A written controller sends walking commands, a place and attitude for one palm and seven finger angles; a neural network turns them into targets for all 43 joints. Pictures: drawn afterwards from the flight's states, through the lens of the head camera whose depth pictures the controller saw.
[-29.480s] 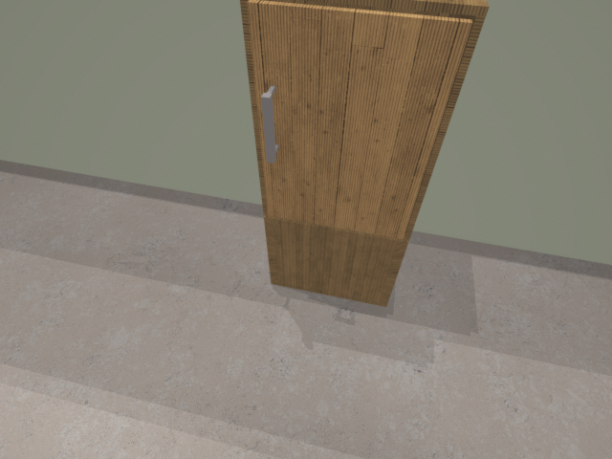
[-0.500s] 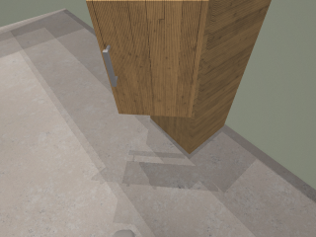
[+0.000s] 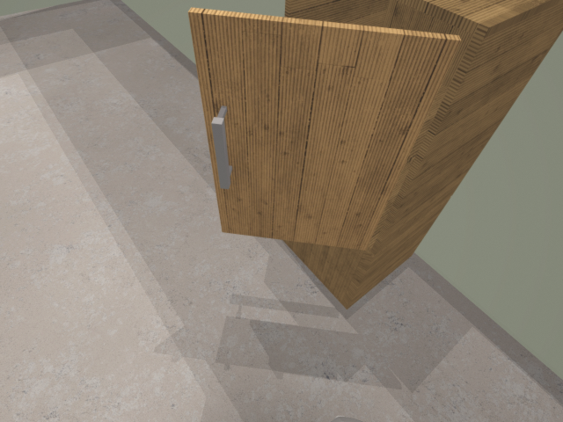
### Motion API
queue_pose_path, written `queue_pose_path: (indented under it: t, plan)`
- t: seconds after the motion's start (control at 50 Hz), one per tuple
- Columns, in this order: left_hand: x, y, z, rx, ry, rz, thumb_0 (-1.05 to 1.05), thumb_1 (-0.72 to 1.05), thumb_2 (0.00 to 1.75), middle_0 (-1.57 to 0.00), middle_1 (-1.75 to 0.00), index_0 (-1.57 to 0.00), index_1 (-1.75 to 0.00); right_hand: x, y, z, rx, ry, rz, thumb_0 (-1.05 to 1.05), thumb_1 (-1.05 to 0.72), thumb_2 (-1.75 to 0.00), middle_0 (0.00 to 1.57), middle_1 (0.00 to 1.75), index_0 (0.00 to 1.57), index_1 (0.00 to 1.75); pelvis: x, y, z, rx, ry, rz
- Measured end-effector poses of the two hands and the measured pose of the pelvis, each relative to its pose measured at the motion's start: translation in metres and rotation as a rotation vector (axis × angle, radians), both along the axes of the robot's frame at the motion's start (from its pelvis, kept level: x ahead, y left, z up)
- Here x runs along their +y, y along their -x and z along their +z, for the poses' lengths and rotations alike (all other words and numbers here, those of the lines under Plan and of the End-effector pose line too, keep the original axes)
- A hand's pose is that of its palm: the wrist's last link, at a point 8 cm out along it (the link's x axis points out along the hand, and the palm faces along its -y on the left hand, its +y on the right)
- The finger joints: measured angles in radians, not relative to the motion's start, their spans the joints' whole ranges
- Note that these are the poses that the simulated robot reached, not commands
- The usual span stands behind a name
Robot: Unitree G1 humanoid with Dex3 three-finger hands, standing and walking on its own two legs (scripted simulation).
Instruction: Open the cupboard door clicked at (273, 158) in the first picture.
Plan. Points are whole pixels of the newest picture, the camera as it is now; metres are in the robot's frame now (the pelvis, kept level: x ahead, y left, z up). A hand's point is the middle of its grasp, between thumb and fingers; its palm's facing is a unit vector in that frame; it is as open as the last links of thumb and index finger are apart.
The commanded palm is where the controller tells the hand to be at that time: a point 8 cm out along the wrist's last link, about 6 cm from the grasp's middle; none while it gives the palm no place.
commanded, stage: come to a stop and stand still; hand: left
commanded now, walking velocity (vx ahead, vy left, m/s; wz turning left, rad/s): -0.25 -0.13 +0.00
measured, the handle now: (224, 149) +0.60 +0.17 +0.00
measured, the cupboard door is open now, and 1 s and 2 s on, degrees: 45 45 45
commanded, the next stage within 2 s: look again from close up in 1.66 s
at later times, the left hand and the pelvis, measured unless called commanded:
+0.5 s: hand out of the picture +0.08 +0.15 -0.17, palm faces +0.03 -0.98 -0.18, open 7.4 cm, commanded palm none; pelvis +0.00 -0.02 +0.00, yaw +0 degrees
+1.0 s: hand out of the picture +0.01 +0.23 -0.16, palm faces +0.02 -0.95 -0.32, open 7.4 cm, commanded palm none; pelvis -0.03 +0.00 +0.00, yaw -1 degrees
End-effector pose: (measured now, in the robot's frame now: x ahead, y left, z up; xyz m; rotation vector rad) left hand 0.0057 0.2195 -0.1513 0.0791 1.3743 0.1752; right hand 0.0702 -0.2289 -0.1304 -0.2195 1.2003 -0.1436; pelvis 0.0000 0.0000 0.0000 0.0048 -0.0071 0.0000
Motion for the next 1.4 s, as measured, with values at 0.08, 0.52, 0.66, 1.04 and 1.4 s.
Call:
queue_pose_path:
  t: [0.08, 0.52, 0.66, 1.04, 1.4]
  plan:
    - [0.010, -0.044, 0.006, -0.062, -0.040, -0.043, 0.01, 0.93, 0.90, -0.20, -0.30, -0.19, -0.30, -0.009, 0.011, -0.003, 0.058, 0.003, -0.042, -0.01, -0.93, -0.90, 0.20, 0.30, 0.20, 0.30, -0.005, -0.009, 0.000, -0.001, 0.009, -0.009]
    - [-0.014, -0.058, 0.003, -0.132, -0.020, -0.058, 0.00, 0.90, 0.90, -0.20, -0.30, -0.20, -0.30, -0.032, 0.046, -0.008, 0.130, -0.005, -0.080, 0.00, -0.90, -0.90, 0.19, 0.30, 0.20, 0.30, -0.020, 0.001, -0.005, 0.005, 0.012, 0.008]
    - [0.009, -0.022, 0.003, -0.098, -0.054, -0.080, 0.00, 0.91, 0.90, -0.20, -0.30, -0.20, -0.30, -0.011, 0.032, -0.005, 0.001, -0.016, -0.051, 0.00, -0.90, -0.90, 0.20, 0.30, 0.20, 0.30, -0.005, 0.007, -0.007, -0.003, 0.012, -0.003]
    - [0.053, 0.002, 0.034, -0.147, -0.181, -0.108, 0.01, 0.90, 0.90, -0.20, -0.30, -0.20, -0.30, -0.043, 0.043, 0.001, -0.078, 0.016, -0.022, 0.00, -0.90, -0.90, 0.20, 0.30, 0.20, 0.30, -0.003, 0.037, -0.002, -0.047, -0.008, -0.022]
    - [0.036, -0.020, 0.038, -0.144, -0.179, -0.156, 0.01, 0.90, 0.90, -0.20, -0.30, -0.20, -0.30, -0.098, 0.083, 0.010, 0.070, 0.086, -0.046, 0.00, -0.90, -0.90, 0.20, 0.30, 0.20, 0.30, -0.029, 0.036, 0.004, -0.024, -0.006, -0.010]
